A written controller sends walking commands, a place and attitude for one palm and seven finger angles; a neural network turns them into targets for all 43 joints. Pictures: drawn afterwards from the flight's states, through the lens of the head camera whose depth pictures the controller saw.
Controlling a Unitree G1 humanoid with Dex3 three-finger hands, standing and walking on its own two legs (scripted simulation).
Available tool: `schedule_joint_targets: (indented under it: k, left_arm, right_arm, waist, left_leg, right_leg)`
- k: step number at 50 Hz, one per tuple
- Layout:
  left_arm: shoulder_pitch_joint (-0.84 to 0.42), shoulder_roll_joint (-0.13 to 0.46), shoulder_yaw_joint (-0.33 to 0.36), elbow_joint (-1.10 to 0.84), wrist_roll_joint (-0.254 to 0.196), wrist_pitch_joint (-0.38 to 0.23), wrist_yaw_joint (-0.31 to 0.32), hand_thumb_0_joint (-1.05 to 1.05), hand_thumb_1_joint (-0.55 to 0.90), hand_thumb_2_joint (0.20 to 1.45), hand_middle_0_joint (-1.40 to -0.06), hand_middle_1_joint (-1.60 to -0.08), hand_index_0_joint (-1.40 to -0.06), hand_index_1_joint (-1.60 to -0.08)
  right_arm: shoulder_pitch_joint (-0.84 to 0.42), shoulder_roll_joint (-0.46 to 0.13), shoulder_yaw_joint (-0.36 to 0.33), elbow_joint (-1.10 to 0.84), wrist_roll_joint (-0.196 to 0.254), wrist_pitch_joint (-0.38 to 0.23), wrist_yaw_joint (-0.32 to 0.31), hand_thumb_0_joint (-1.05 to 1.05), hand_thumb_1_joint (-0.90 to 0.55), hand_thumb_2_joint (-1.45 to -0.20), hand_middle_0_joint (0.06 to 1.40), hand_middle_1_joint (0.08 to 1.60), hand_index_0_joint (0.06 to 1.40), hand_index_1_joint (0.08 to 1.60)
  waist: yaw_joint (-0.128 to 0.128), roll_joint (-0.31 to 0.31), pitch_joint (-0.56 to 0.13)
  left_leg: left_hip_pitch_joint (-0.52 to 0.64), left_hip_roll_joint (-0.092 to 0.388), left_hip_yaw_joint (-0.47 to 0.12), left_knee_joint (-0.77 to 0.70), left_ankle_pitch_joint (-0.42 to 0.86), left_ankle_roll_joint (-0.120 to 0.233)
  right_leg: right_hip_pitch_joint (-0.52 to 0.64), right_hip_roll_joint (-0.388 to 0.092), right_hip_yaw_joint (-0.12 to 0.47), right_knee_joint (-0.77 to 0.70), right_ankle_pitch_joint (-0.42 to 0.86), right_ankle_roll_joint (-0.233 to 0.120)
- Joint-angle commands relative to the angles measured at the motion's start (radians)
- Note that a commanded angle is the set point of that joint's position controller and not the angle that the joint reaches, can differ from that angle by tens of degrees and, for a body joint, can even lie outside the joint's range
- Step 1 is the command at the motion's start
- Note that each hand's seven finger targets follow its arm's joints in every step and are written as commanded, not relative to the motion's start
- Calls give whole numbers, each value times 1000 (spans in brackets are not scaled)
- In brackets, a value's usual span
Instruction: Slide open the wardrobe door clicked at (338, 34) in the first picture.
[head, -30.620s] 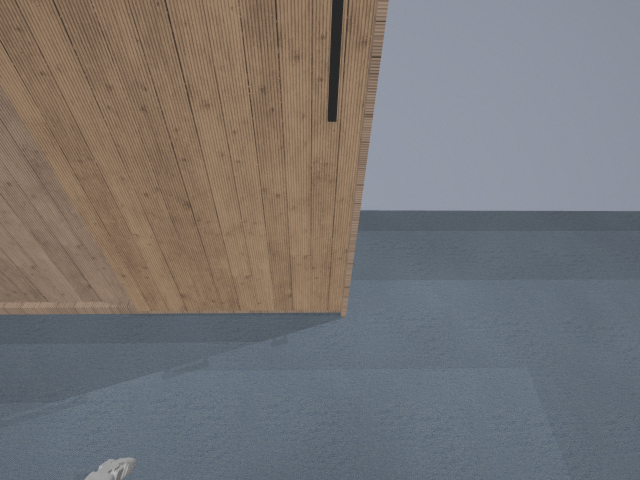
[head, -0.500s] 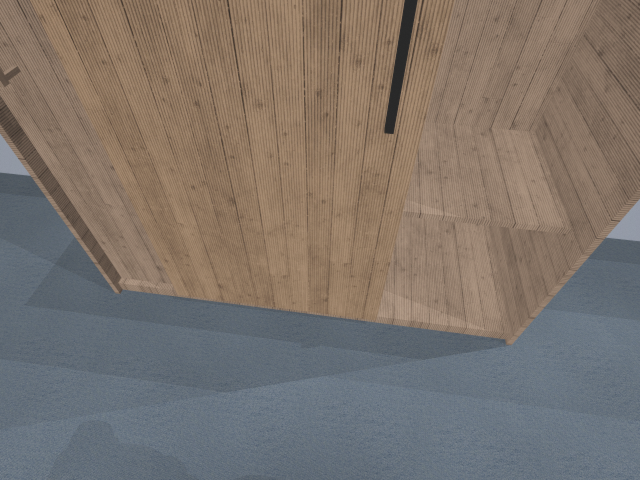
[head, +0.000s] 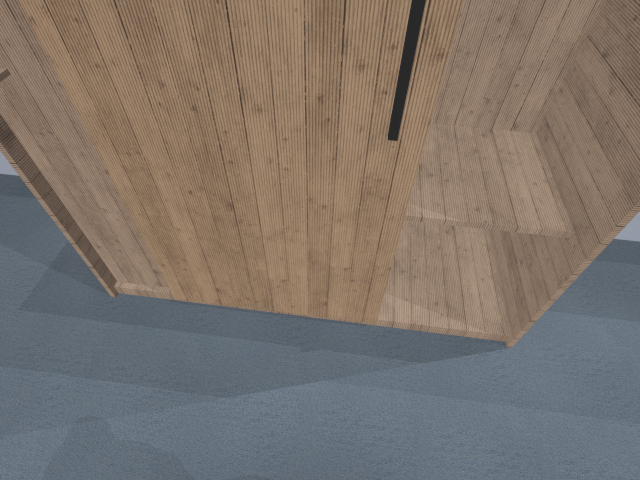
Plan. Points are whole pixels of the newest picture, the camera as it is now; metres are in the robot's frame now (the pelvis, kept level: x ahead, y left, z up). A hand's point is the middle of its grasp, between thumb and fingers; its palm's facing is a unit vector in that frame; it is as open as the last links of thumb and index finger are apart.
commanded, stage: look to check the result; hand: right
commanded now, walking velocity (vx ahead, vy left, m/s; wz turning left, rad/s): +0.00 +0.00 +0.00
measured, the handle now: (406, 56) +0.68 -0.09 +0.20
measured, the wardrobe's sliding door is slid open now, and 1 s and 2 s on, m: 0.45 0.45 0.45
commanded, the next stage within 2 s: stand and wait in 0.10 s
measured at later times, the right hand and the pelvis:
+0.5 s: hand out of the picture +0.07 -0.21 -0.16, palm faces +0.00 +0.96 -0.29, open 7.4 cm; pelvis +0.01 +0.02 +0.00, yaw +0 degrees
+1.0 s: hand out of the picture +0.06 -0.19 -0.17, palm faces -0.01 +0.96 -0.27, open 7.4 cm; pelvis +0.01 +0.03 +0.00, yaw +0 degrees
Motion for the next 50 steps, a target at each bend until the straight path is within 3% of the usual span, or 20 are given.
schedule_joint_targets:
  k: [1, 11, 14, 24, 34, 42, 50]
  left_arm:
    - [6, 155, 24, -40, -4, -13, 6, 0, 900, 900, -200, -300, -200, -300]
    - [-20, 192, 24, -41, -3, -20, 6, 0, 900, 900, -200, -300, -200, -300]
    - [-25, 201, 26, -45, -5, -20, 6, 0, 900, 900, -200, -300, -200, -300]
    - [-37, 216, 22, -45, -5, -16, 6, 0, 900, 900, -200, -300, -200, -300]
    - [-31, 220, 24, -42, -6, -14, 7, 0, 900, 900, -200, -300, -200, -300]
    - [-31, 212, 23, -37, -3, -10, 9, 0, 900, 900, -200, -300, -200, -300]
    - [-23, 208, 23, -36, -4, -10, 10, 0, 900, 900, -200, -300, -200, -300]
  right_arm:
    - [11, -153, -23, -43, 1, -14, -6, 0, -900, -900, 200, 300, 200, 300]
    - [-24, -191, -30, -52, 3, -21, -2, 0, -900, -900, 200, 300, 200, 300]
    - [-24, -203, -33, -55, 2, -23, -2, 0, -900, -900, 200, 300, 200, 300]
    - [-39, -220, -31, -54, 4, -22, 0, 0, -900, -900, 200, 300, 200, 300]
    - [-38, -226, -31, -52, 5, -25, -1, 0, -900, -900, 200, 300, 200, 300]
    - [-39, -215, -27, -44, 6, -21, 0, 0, -900, -900, 200, 300, 200, 300]
    - [-36, -215, -29, -43, 6, -23, -2, 0, -900, -900, 200, 300, 200, 300]
  waist:
    - [8, 7, -45]
    - [6, -3, -69]
    - [4, 20, -81]
    - [4, 10, -57]
    - [7, 33, -76]
    - [10, -5, -48]
    - [10, 11, -59]
  left_leg:
    - [-7, 91, -78, -66, 172, 35]
    - [35, 98, -77, -78, 236, 42]
    - [41, 99, -76, -85, 250, 44]
    - [41, 101, -78, -110, 230, 48]
    - [53, 102, -81, -116, 267, 49]
    - [36, 98, -89, -126, 224, 51]
    - [43, 100, -88, -127, 246, 50]
  right_leg:
    - [61, -139, 121, -69, 194, 4]
    - [83, -144, 123, -78, 259, 7]
    - [96, -147, 122, -76, 269, 6]
    - [95, -148, 120, -89, 239, 12]
    - [108, -150, 115, -83, 234, 16]
    - [95, -149, 112, -89, 197, 22]
    - [101, -151, 110, -83, 202, 22]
